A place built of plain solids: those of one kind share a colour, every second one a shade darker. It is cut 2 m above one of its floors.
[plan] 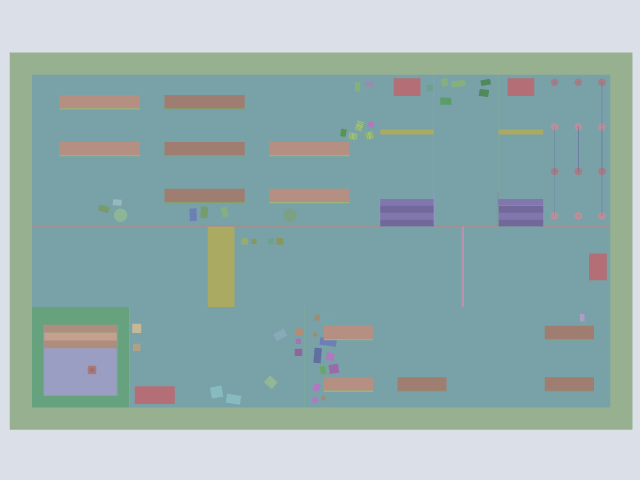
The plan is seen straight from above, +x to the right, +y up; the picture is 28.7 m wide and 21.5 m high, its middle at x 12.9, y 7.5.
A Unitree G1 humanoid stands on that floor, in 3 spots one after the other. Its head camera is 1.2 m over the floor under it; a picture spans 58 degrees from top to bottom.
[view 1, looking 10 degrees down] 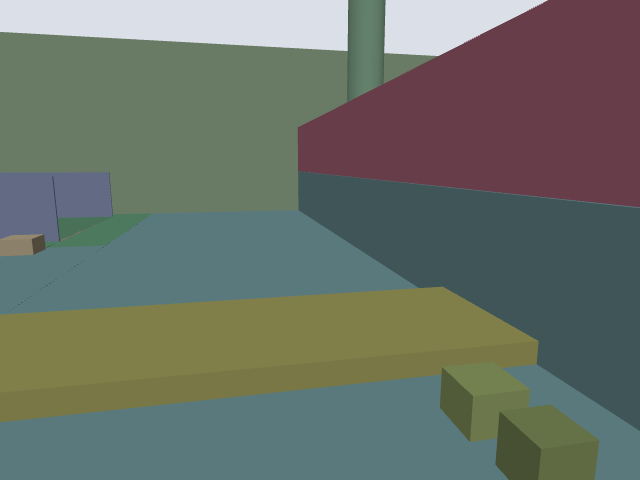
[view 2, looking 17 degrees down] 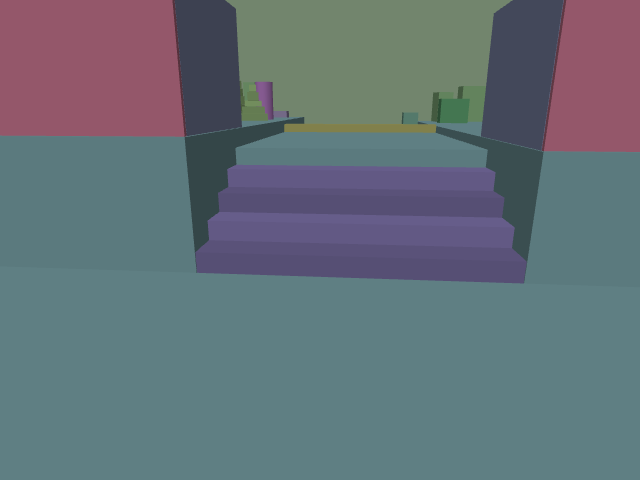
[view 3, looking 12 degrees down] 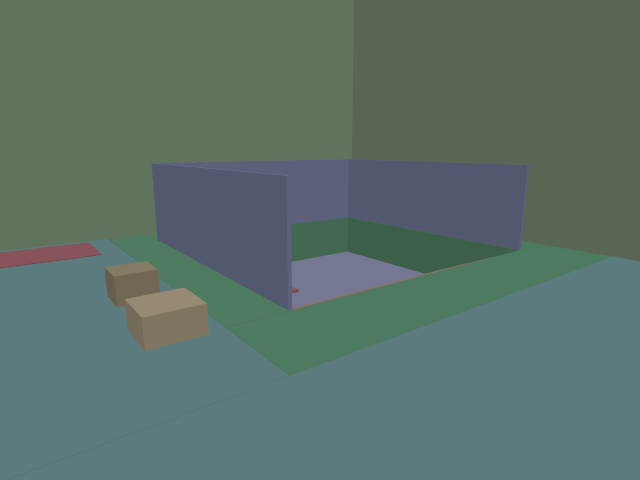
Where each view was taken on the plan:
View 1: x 11.20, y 6.30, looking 168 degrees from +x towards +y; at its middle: floor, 6.91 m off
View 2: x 16.80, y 5.12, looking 95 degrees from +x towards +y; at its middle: step_tread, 3.46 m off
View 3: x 5.50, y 6.30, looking -127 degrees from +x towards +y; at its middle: floor_rim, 7.36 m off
